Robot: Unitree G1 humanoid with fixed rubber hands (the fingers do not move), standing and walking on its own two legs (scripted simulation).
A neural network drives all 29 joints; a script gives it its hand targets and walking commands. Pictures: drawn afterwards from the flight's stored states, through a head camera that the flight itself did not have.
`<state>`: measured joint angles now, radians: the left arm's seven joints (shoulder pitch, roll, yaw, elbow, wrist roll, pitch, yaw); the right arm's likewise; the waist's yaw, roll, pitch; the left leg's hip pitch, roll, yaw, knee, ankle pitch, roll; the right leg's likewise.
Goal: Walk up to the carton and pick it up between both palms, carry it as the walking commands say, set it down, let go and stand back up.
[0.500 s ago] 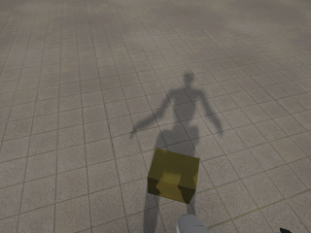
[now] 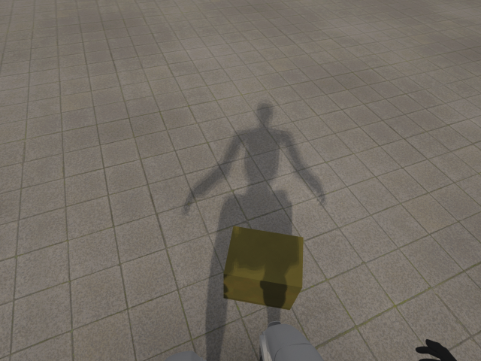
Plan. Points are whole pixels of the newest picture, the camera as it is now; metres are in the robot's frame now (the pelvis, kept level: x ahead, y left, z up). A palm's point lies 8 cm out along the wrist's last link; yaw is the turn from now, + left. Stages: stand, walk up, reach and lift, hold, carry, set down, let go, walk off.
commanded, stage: walk up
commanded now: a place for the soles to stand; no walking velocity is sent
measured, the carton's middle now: (262, 268) +0.52 -0.14 -0.62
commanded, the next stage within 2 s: none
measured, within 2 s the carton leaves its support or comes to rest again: neither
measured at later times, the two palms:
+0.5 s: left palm out of the picture +0.12 +0.29 -0.08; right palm out of the picture +0.03 -0.37 -0.06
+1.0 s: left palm (81, 339) +0.18 +0.26 -0.08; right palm out of the picture +0.06 -0.39 -0.06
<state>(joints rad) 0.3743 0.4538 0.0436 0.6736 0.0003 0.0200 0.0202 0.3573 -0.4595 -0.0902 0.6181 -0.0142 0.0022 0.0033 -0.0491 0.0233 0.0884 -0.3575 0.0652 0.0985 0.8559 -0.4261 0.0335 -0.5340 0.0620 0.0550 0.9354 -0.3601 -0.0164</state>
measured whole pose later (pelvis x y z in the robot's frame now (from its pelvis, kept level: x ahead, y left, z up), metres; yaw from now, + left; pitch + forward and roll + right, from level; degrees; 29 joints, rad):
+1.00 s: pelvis +0.03 -0.04 +0.00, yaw -10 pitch +0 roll +0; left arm 0.34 0.47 0.03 0.67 0.00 -0.04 0.01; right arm 0.30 -0.46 -0.09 0.64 -0.01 -0.03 -0.01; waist -0.05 0.00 0.07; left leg -0.37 0.09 0.10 0.82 -0.45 0.00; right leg -0.44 0.03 0.09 0.79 -0.36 0.02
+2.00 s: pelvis +0.02 -0.04 +0.01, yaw -12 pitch -1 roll +0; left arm 0.33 0.47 0.02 0.67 0.00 -0.04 0.01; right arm 0.27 -0.46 -0.09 0.64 -0.01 -0.03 -0.01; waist -0.05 -0.02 0.05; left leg -0.35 0.06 0.09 0.79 -0.43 0.01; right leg -0.44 0.04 0.12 0.77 -0.33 0.02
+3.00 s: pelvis +0.04 -0.01 +0.01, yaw -15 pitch -1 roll -2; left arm 0.32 0.48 0.04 0.67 0.00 -0.05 0.03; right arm 0.31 -0.46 -0.09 0.65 -0.01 -0.02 0.01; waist -0.04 0.02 0.03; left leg -0.35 0.02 0.06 0.76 -0.40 0.05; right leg -0.44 0.05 0.12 0.87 -0.46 -0.01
